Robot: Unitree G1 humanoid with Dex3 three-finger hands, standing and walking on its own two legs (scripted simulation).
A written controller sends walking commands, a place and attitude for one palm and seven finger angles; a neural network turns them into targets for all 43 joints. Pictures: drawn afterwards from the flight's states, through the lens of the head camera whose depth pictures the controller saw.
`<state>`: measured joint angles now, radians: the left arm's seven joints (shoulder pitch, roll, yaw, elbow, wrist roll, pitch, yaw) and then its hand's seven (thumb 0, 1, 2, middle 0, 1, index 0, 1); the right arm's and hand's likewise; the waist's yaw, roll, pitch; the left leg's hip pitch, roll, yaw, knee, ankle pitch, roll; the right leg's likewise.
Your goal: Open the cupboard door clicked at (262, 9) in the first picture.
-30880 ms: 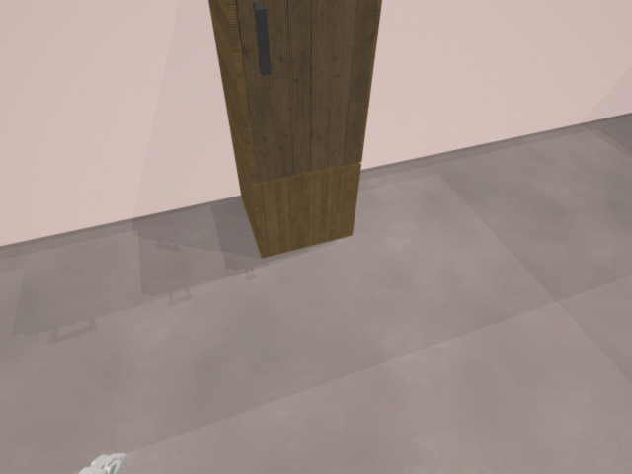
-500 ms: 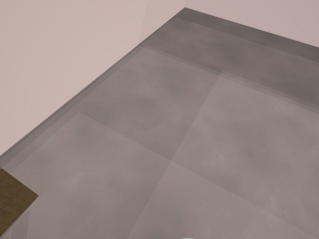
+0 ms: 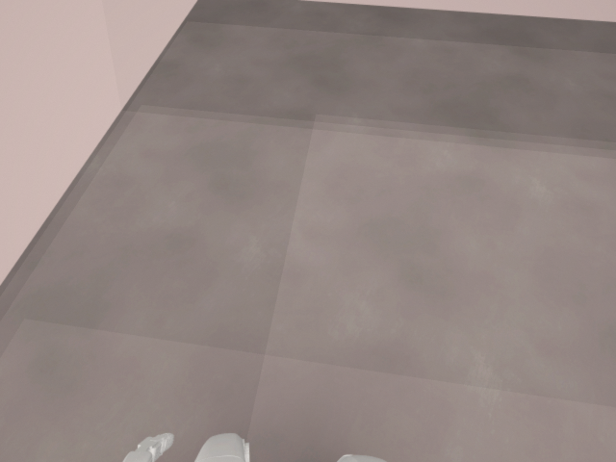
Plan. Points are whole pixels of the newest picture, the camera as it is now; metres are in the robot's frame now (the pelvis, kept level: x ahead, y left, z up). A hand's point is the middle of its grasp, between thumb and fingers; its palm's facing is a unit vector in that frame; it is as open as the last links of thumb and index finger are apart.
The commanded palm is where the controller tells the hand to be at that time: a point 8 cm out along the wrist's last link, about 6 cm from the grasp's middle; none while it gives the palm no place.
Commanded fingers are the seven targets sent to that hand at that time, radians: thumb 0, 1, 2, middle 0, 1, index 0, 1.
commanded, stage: walk to a spot facing it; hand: left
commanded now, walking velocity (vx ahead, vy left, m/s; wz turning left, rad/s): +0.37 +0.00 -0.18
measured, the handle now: out of the picture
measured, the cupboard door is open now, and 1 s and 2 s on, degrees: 45 45 45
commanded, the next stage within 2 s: turn to face it in 0.44 s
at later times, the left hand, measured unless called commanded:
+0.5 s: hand (199, 415) +0.20 +0.18 -0.18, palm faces -0.03 -0.99 -0.15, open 7.4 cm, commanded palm none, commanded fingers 0.00 0.90 0.90 -0.20 -0.30 -0.20 -0.30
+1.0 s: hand (255, 214) +0.58 +0.12 -0.15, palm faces +0.01 -0.98 -0.21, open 7.3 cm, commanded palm none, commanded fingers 0.00 0.90 0.90 -0.20 -0.30 -0.20 -0.30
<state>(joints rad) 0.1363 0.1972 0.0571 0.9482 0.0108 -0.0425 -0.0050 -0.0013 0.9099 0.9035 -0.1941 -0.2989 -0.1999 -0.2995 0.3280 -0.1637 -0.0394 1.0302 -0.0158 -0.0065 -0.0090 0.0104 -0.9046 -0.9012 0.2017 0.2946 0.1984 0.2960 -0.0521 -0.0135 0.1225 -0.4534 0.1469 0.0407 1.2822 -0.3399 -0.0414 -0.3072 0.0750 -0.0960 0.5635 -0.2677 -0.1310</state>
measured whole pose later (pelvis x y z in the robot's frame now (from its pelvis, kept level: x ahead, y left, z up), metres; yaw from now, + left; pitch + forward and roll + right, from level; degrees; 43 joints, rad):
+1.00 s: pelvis +0.45 -0.05 +0.00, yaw +3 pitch +1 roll +1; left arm 0.10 0.15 0.03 0.94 0.02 -0.03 0.03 0.00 0.91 0.90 -0.20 -0.30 -0.20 -0.30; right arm 0.34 -0.15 -0.04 1.08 -0.01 0.05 0.00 0.01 -0.91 -0.90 0.20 0.29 0.20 0.30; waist -0.07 0.00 0.07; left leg -0.46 0.06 0.07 1.16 -0.52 -0.05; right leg -0.29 -0.10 -0.21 0.57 -0.28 -0.02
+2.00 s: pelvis +0.52 -0.05 -0.01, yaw +39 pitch +1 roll +0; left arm 0.24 0.24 0.07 0.94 0.02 0.05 0.02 0.00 0.91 0.90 -0.20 -0.30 -0.20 -0.30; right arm 0.08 -0.22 -0.06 0.91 -0.02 0.03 0.03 0.00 -0.90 -0.90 0.20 0.29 0.20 0.30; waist 0.01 -0.07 0.12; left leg -0.33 0.00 0.09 0.65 -0.32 0.04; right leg -0.36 -0.15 -0.15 0.97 -0.56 0.06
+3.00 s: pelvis +0.55 -0.04 +0.01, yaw +73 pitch +1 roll -1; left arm 0.18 0.26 0.08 0.92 0.02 0.06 0.01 0.01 0.91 0.90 -0.19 -0.30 -0.20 -0.30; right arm 0.12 -0.22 -0.05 0.91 -0.02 0.02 0.00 0.00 -0.90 -0.90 0.20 0.29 0.20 0.30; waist 0.01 -0.03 0.09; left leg -0.28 -0.03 0.03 0.51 -0.25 0.06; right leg -0.51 -0.10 -0.01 1.14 -0.39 0.09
